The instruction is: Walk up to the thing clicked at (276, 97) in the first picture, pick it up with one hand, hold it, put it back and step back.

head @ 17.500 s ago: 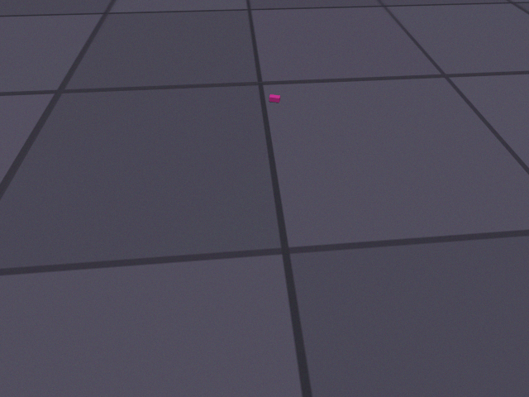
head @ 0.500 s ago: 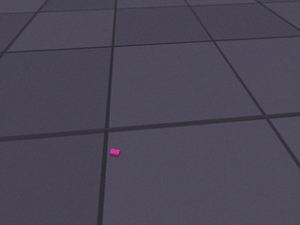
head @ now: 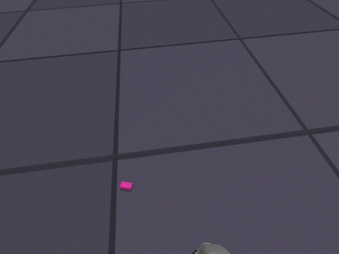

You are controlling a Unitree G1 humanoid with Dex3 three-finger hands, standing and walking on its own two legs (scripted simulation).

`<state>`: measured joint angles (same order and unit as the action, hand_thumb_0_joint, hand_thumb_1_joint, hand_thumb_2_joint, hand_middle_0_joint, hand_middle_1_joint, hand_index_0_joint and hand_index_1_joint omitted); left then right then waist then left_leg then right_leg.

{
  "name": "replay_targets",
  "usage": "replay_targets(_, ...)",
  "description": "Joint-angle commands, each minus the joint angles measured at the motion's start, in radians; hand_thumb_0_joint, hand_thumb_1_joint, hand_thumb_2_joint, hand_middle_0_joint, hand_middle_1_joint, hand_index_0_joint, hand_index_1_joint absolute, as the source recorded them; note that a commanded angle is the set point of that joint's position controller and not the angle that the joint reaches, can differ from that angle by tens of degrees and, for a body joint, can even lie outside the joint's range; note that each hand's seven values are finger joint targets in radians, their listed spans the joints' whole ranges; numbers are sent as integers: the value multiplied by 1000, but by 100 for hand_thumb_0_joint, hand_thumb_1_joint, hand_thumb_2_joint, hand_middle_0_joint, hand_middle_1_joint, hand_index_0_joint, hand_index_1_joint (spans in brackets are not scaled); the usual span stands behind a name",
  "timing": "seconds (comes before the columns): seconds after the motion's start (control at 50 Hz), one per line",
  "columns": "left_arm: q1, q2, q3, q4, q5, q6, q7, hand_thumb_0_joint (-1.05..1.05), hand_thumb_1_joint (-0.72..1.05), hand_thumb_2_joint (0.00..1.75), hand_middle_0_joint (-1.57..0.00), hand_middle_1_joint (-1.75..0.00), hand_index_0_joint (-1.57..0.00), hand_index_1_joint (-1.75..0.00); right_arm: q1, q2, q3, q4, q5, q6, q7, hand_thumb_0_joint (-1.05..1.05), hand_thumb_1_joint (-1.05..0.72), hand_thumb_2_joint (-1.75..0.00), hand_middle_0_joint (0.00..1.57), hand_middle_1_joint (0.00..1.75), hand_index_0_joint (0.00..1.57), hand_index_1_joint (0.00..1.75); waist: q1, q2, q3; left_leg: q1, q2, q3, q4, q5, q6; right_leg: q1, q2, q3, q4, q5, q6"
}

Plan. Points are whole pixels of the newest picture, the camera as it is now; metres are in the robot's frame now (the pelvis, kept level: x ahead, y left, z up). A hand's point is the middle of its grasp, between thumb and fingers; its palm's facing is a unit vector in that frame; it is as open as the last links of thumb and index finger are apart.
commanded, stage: walk up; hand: left
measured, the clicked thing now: (126, 186) +0.62 +0.27 -0.74
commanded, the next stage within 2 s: stand in 1.94 s
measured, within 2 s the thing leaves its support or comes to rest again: neither
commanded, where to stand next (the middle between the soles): +0.23 +0.04 m, yaw -1 degrees
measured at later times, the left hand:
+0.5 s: hand (47, 251) +0.18 +0.34 -0.15, palm faces -0.06 -0.93 -0.37, open 7.4 cm
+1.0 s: hand (71, 203) +0.30 +0.29 -0.13, palm faces -0.08 -0.93 -0.36, open 7.4 cm
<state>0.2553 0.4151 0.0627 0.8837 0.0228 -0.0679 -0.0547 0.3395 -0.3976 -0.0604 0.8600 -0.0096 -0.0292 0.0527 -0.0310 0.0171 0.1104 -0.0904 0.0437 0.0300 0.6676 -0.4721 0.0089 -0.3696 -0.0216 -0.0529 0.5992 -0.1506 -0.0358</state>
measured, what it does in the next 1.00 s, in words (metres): walks ahead: left foot, then right foot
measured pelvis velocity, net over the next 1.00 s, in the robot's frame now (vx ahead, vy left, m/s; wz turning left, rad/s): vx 0.18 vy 0.05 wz -0.05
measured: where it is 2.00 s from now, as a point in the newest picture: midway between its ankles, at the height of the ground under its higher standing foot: outside the picture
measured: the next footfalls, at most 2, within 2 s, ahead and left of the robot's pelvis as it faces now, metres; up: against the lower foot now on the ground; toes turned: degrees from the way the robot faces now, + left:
left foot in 0.38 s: +0.24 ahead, +0.18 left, +0.00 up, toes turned +2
right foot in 0.70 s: +0.23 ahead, -0.08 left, +0.00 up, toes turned -2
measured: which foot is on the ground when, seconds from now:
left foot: up 0.00-0.36, down 0.38-1.00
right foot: down 0.00-0.40, up 0.42-0.68, down 0.70-1.00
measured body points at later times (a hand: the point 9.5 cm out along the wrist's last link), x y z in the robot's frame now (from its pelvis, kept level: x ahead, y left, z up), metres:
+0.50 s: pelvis +0.14 +0.06 +0.00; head +0.16 +0.08 +0.45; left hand +0.18 +0.38 -0.12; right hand +0.20 -0.27 -0.09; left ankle +0.20 +0.18 -0.72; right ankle +0.12 -0.09 -0.68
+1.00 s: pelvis +0.18 +0.05 +0.01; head +0.20 +0.04 +0.46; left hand +0.30 +0.34 -0.10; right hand +0.26 -0.26 -0.12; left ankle +0.20 +0.18 -0.72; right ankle +0.20 -0.08 -0.72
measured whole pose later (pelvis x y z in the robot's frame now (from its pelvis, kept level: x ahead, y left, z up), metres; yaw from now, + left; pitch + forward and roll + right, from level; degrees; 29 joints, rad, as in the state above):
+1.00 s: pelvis +0.18 +0.05 +0.01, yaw -3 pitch -3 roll +1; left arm 0.10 0.36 -0.01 1.03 0.00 -0.02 -0.01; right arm 0.11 -0.36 0.01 1.04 0.00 -0.02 0.02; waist 0.00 0.00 0.08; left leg -0.21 0.06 0.09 0.53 -0.27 -0.02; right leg -0.25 -0.03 0.00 0.56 -0.27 0.01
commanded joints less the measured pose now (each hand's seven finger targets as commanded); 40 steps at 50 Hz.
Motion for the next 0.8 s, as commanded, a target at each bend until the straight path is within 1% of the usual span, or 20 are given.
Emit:
replay_targets(0.0, 167, 347, 102, -68, -14, -29, 35, 0, 90, 90, -20, -30, -20, -30, 0, -241, -59, -102, -1, -4, -24, 0, -90, -90, 20, 30, 20, 30, 100, -106, -90, -478, -36, -122, 554, -109, 44, 285, -423, 769, -411, -664, -245)
replay_targets(0.04, 65, 302, 91, -93, -18, -28, 39, 0, 90, 90, -20, -30, -20, -30, 14, -237, -60, -73, 5, -3, -18, 0, -90, -90, 20, 30, 20, 30, 65, -85, 24, -498, 23, -152, 526, -5, 44, 140, -342, 571, -417, -629, -222)
replay_targets(0.08, 47, 261, 80, -101, -16, -34, 37, 0, 90, 90, -20, -30, -20, -30, 75, -227, -60, -39, 3, -3, -8, 0, -90, -90, 20, 30, 20, 30, 37, -125, 8, -438, 42, -127, 422, 89, 27, 107, -269, 410, -403, -453, -178)
replay_targets(0.12, 39, 260, 80, -110, -13, -39, 35, 0, 90, 90, -20, -30, -20, -30, 100, -209, -63, -28, -11, 0, 3, 0, -90, -90, 20, 30, 20, 30, 28, -156, -12, -405, 51, -82, 343, 131, 3, 82, -237, 311, -391, -378, -183)
replay_targets(0.24, 77, 277, 84, -122, -7, -35, 29, 0, 90, 90, -20, -30, -20, -30, -19, -198, -69, -72, -27, -11, 22, 0, -90, -90, 20, 30, 20, 30, 63, -162, -27, -360, 49, -9, 72, 166, -13, 73, -216, 233, -358, -395, -173)
replay_targets(0.3, 32, 264, 64, -137, -8, -20, 32, 0, 90, 90, -20, -30, -20, -30, -7, -178, -63, -54, -20, -23, 7, 0, -90, -90, 20, 30, 20, 30, 42, -144, -47, -202, 19, 25, -23, 240, -11, -9, -204, 183, -276, -320, -157)
replay_targets(0.34, -8, 222, 40, -143, -10, -6, 36, 0, 90, 90, -20, -30, -20, -30, 62, -178, -66, -27, -23, -36, -11, 0, -90, -90, 20, 30, 20, 30, -16, -90, -77, -60, -15, 30, -127, 259, 2, -69, -160, 135, -109, -240, -116)
replay_targets(0.36, 26, 171, 18, -139, -12, 2, 37, 0, 90, 90, -20, -30, -20, -30, 97, -208, -73, -16, -26, -44, -24, 0, -90, -90, 20, 30, 20, 30, -28, 24, -98, 2, 13, -35, -210, 141, 19, -113, -114, 90, 40, -235, -85)
replay_targets(0.38, 74, 91, -11, -142, -21, 9, 39, 0, 90, 90, -20, -30, -20, -30, 87, -289, -84, -31, -35, -51, -35, 0, -90, -90, 20, 30, 20, 30, -11, 267, -98, 13, 255, -407, -377, 100, 81, -208, 7, 24, 275, -286, -7)
replay_targets(0.4, 106, 172, 14, -106, -24, 20, 52, 0, 90, 90, -20, -30, -20, -30, 53, -355, -91, -58, -18, -51, -35, 0, -90, -90, 20, 30, 20, 30, -4, 223, -89, -71, 355, -579, -431, -13, 184, -192, 35, 84, 354, -419, -7)
replay_targets(0.42, 102, 227, 25, -79, -22, 23, 60, 0, 90, 90, -20, -30, -20, -30, 23, -345, -93, -57, -10, -45, -35, 0, -90, -90, 20, 30, 20, 30, 7, 159, -53, -116, 355, -554, -411, -12, 244, -179, 5, 124, 432, -427, -9)
replay_targets(0.46, 115, 210, 27, -50, -27, 25, 61, 0, 90, 90, -20, -30, -20, -30, -18, -283, -68, -67, -11, -47, -46, 0, -90, -90, 20, 30, 20, 30, 30, 131, -73, -59, 276, -364, -331, 258, 215, -186, -15, 155, 415, -377, -10)
replay_targets(0.5, 125, 195, 20, -26, -30, 25, 56, 0, 90, 90, -20, -30, -20, -30, -42, -273, -58, -63, -8, -48, -53, 0, -90, -90, 20, 30, 20, 30, 37, 181, -91, -92, 246, -239, -279, 455, 197, -109, -36, 117, 299, -336, 0)
replay_targets(0.6, 75, 153, 18, 2, -23, 35, 59, 0, 90, 90, -20, -30, -20, -30, -88, -250, -34, -67, 0, -36, -62, 0, -90, -90, 20, 30, 20, 30, 36, 174, -144, -143, 228, -133, -167, 727, 172, 64, -6, 28, 126, -223, 5)
replay_targets(0.62, 66, 148, 17, 6, -22, 35, 60, 0, 90, 90, -20, -30, -20, -30, -101, -247, -31, -65, 5, -30, -64, 0, -90, -90, 20, 30, 20, 30, 39, 163, -152, -139, 209, -113, -128, 735, 158, 92, 6, 12, 56, -171, 0)
replay_targets(0.66, 71, 168, 22, 24, -13, 28, 64, 0, 90, 90, -20, -30, -20, -30, -141, -220, -17, -64, 20, -20, -63, 0, -90, -90, 20, 30, 20, 30, 66, 95, -172, -207, 180, -94, -67, 572, 100, 200, -18, 55, -75, 36, -21)
replay_targets(0.68, 36, 218, 32, 17, -6, 22, 66, 0, 90, 90, -20, -30, -20, -30, -136, -179, -5, -66, 29, -19, -63, 0, -90, -90, 20, 30, 20, 30, 55, -17, -188, -266, 135, -67, -15, 434, 53, 241, -118, 203, -97, 138, -62)
replay_targets(0.7, -33, 260, 33, -2, -12, 17, 62, 0, 90, 90, -20, -30, -20, -30, -122, -155, 1, -49, 31, -13, -64, 0, -90, -90, 20, 30, 20, 30, 23, -80, -176, -217, 37, -15, 25, 223, 12, 124, -234, 353, -134, 123, -142)
replay_targets(0.72, -87, 260, 25, 2, -18, 21, 57, 0, 90, 90, -20, -30, -20, -30, -115, -169, -7, -13, 27, -4, -70, 0, -90, -90, 20, 30, 20, 30, 8, -106, -134, -128, 11, -17, 18, 90, 17, 8, -253, 349, -137, 86, -178)
replay_targets(0.78, -119, 186, -4, 17, -24, 28, 55, 0, 90, 90, -20, -30, -20, -30, -149, -212, -10, 39, 15, -19, -63, 0, -90, -90, 20, 30, 20, 30, 13, -64, -125, -93, 102, -81, -166, 259, 47, 13, -125, 184, -74, 72, -46)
